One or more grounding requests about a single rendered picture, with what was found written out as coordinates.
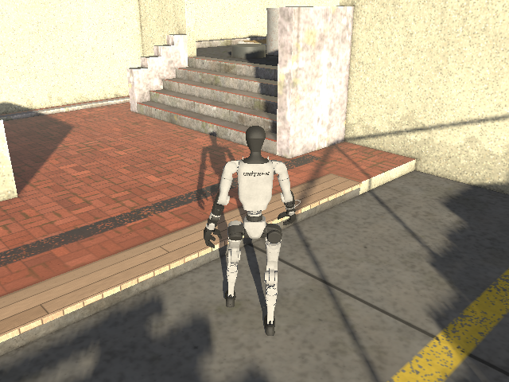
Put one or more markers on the robot right upper arm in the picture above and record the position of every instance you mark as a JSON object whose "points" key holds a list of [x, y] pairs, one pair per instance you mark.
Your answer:
{"points": [[283, 179]]}

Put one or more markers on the robot left foot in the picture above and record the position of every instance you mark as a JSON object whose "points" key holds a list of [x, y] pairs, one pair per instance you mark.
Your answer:
{"points": [[230, 301]]}

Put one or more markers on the robot left shin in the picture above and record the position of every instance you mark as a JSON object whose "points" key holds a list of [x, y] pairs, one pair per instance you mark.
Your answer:
{"points": [[232, 271]]}

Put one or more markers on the left robot forearm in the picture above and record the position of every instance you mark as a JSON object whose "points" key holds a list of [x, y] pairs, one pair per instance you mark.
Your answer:
{"points": [[215, 214]]}

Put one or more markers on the robot left upper arm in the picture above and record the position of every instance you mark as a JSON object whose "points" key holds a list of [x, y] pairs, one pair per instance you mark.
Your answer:
{"points": [[226, 180]]}

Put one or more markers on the robot left hand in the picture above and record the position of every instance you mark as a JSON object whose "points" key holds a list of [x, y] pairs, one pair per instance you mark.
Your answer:
{"points": [[208, 236]]}

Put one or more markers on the robot right hand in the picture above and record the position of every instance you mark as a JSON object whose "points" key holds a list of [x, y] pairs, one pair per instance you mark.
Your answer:
{"points": [[290, 220]]}

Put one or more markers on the right robot forearm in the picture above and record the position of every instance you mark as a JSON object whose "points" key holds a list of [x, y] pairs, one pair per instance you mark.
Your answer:
{"points": [[290, 206]]}

